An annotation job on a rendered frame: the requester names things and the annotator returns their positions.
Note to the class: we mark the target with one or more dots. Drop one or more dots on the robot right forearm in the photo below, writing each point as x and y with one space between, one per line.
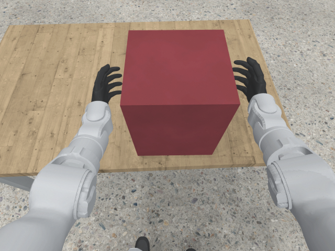
272 135

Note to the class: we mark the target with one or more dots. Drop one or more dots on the robot left foot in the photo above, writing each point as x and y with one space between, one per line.
142 243

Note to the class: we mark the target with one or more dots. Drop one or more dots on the robot left upper arm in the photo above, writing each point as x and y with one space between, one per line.
61 195

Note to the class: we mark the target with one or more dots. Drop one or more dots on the table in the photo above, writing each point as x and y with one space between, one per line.
47 75

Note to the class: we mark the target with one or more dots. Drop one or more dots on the carton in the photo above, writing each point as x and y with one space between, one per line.
178 91

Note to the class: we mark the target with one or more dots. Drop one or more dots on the robot left hand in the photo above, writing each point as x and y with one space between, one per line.
101 87

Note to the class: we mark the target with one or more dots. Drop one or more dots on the robot right upper arm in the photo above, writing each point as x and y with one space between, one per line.
305 186

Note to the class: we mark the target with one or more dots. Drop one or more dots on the robot left forearm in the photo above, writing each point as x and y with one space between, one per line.
89 144

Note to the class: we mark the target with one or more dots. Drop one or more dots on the robot right hand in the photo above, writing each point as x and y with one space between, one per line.
254 81

